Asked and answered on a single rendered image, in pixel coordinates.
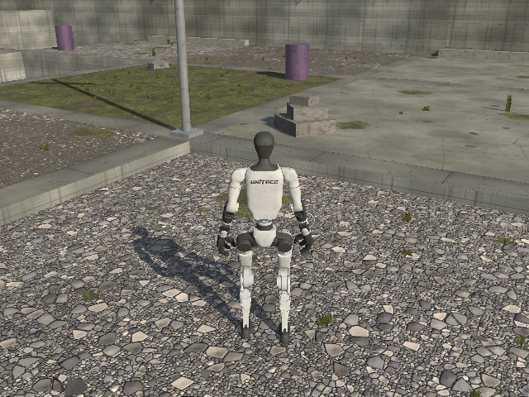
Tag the left robot hand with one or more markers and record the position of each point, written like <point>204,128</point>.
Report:
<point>221,243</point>

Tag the right robot hand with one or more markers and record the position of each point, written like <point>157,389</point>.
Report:
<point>307,240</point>

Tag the robot torso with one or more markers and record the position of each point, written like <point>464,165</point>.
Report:
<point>264,192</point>

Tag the right robot upper arm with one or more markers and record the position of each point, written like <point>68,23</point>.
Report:
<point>290,176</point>

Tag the left robot upper arm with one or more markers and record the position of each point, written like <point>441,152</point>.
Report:
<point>237,176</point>

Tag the humanoid robot head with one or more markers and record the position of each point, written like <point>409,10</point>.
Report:
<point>264,144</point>

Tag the robot right forearm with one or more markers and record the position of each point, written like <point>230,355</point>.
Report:
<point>302,221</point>

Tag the robot left forearm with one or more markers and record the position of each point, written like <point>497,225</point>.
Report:
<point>226,222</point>

